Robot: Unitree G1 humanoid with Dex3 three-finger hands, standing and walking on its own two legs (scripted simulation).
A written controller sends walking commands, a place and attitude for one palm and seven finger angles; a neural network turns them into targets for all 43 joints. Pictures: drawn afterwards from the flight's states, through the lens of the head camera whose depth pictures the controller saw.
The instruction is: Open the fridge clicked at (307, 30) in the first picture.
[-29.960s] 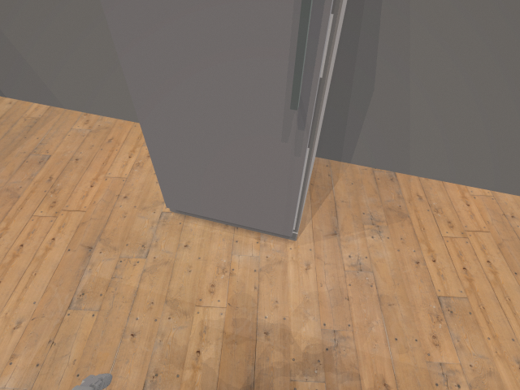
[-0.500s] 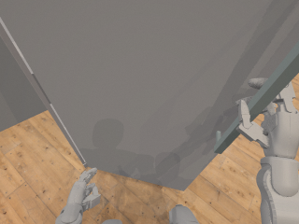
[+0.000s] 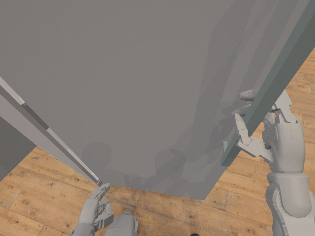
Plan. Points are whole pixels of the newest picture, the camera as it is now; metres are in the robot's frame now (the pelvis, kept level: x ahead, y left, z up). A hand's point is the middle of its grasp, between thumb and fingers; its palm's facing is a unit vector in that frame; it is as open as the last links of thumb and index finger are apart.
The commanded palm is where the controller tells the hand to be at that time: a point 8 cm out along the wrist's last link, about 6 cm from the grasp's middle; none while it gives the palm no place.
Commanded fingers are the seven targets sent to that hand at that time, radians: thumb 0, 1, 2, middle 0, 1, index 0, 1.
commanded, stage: walk backward, drawing the door open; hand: right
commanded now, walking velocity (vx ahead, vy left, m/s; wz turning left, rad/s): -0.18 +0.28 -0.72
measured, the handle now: (261, 91) +0.32 -0.16 +0.23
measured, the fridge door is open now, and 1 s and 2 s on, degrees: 70 73 73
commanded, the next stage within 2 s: stop walking and hold the door back in 0.06 s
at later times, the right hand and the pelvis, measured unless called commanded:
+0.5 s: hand (236, 167) +0.22 -0.11 +0.17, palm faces +0.36 +0.91 -0.19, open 6.1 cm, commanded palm +0.19 -0.18 +0.16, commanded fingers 0.00 -0.90 -0.90 0.45 1.40 0.45 1.40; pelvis -0.09 +0.12 -0.01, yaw -15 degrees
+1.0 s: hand (236, 146) +0.25 -0.12 +0.17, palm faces +0.37 +0.91 -0.20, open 5.8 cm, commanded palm +0.21 -0.18 +0.16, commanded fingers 0.00 -0.90 -0.90 0.45 1.40 0.45 1.40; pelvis -0.13 +0.13 -0.02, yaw -13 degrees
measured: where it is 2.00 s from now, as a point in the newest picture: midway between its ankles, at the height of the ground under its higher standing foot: outside the picture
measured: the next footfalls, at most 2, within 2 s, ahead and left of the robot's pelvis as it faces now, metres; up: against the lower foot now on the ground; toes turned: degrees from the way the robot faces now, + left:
left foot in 0.12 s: +0.02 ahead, +0.23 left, +0.00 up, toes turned -3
right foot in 0.52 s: -0.10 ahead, +0.02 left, +0.00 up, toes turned -19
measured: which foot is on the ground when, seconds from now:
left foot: up 0.00-0.10, down 0.12-0.54, up 0.56-0.86, down 0.88-1.00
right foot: down 0.00-0.12, up 0.14-0.50, down 0.52-0.88, up 0.90-1.00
